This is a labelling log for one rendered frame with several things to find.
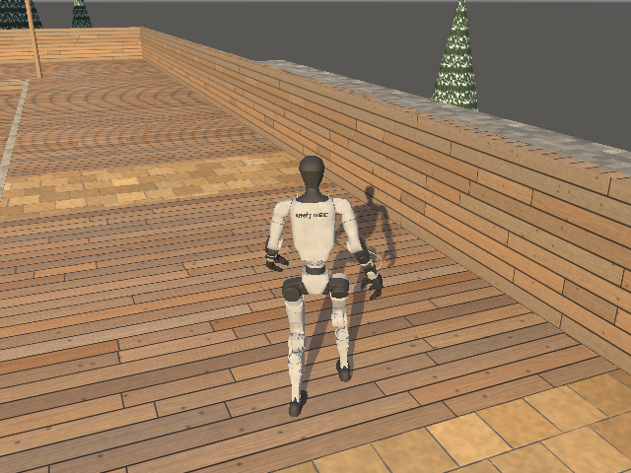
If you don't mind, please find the robot left upper arm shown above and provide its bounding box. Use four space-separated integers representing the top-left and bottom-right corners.
267 198 293 250

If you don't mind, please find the robot left foot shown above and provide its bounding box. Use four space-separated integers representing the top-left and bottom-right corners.
289 390 308 417

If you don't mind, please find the robot left forearm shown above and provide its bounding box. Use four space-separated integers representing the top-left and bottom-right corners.
265 236 279 262

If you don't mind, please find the right robot hand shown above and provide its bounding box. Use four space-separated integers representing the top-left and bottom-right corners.
361 270 384 300

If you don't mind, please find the robot right forearm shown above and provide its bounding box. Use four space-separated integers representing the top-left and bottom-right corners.
354 237 379 280

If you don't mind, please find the left robot hand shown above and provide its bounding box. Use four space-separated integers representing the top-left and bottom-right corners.
265 254 289 272

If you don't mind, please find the right robot thigh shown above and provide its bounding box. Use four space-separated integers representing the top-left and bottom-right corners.
329 273 349 329

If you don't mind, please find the robot right upper arm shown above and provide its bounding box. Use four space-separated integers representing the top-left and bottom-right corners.
333 198 363 253

